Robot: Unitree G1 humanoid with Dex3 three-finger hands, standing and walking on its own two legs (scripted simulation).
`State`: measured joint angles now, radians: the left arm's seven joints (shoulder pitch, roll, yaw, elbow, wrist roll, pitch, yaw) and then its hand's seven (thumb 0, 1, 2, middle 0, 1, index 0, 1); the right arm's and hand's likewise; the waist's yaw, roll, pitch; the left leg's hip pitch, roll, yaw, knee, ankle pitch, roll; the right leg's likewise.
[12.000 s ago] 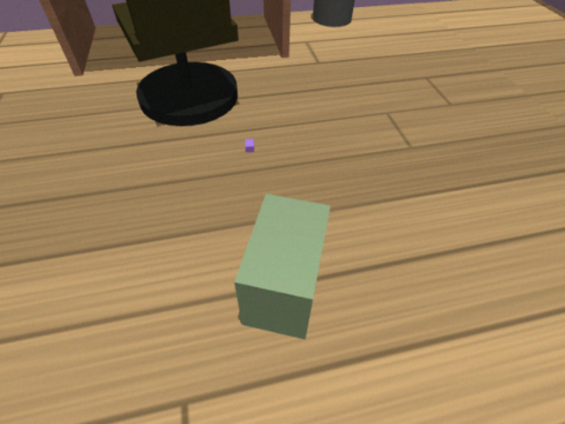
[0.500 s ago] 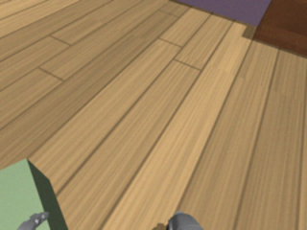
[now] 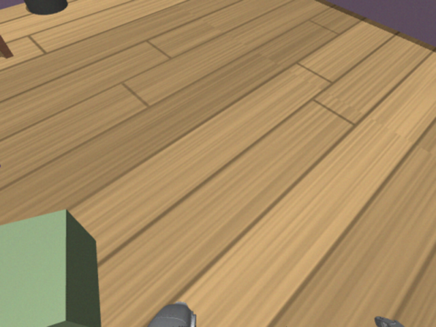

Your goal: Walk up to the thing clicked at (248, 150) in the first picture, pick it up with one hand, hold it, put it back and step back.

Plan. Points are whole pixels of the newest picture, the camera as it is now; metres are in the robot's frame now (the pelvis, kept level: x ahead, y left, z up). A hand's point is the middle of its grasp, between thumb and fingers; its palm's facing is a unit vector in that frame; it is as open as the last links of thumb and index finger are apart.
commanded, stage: walk up
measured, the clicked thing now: out of the picture +0.85 +1.24 -0.74
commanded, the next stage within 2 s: stand in 1.50 s
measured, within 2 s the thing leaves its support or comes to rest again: neither
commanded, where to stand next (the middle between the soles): +0.08 +0.01 m, yaw +7 degrees
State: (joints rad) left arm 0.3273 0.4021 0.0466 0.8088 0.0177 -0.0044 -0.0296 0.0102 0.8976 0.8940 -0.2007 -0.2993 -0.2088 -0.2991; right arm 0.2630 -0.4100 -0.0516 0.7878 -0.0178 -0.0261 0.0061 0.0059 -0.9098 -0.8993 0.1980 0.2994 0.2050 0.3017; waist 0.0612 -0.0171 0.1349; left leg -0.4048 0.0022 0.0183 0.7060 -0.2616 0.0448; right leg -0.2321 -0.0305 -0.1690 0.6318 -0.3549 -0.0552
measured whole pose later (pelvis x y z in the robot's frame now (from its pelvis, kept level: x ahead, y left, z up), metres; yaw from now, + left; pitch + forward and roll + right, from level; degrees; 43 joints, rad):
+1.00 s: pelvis +0.01 +0.01 +0.01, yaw +8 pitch -2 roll -1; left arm 0.15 0.36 0.00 1.05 0.00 -0.01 -0.02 0.01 0.90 0.89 -0.20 -0.30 -0.21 -0.30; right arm 0.16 -0.35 0.00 1.07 -0.01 -0.01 0.02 0.01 -0.91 -0.90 0.20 0.30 0.21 0.30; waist 0.00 -0.01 0.07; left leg -0.24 0.00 -0.05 0.51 -0.23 -0.01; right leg -0.19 -0.04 -0.02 0.48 -0.25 0.03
